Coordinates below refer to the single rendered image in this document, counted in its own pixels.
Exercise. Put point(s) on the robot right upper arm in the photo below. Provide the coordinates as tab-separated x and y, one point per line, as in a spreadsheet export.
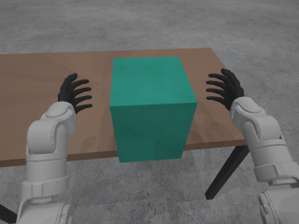
279	206

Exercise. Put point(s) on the robot left hand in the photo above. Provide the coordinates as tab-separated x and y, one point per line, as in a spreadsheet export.
68	92

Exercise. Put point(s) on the robot left upper arm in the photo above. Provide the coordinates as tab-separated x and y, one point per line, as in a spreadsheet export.
48	213

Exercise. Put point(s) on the robot left forearm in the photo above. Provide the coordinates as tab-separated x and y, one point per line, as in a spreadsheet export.
46	153

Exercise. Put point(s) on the carton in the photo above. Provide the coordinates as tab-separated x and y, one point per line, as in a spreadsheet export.
152	106

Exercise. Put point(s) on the table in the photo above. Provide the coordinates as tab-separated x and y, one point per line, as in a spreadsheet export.
30	84

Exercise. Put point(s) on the robot right hand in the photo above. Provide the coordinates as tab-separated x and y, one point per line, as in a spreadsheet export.
231	87

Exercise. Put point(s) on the robot right forearm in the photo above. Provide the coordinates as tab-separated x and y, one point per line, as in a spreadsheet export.
267	146

